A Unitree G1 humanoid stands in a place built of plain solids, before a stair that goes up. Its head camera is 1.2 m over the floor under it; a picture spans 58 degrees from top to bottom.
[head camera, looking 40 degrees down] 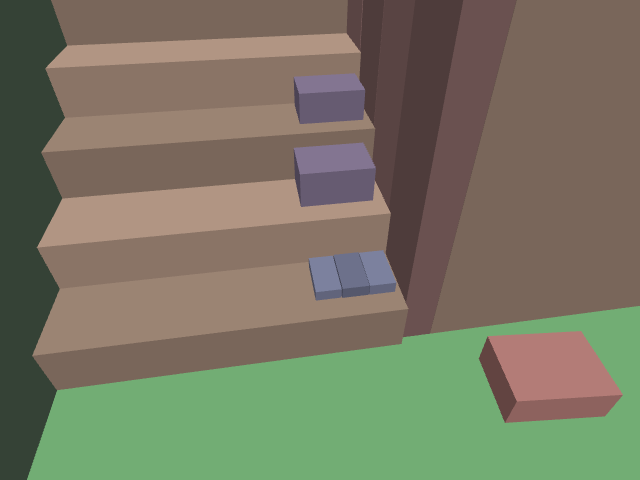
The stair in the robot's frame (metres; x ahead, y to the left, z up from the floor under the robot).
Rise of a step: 0.18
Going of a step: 0.26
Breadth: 1.09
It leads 9 degrees to the left of straight ahead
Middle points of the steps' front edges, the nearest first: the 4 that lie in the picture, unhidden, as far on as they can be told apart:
0.80 0.26 0.18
1.06 0.31 0.35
1.31 0.35 0.53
1.57 0.39 0.71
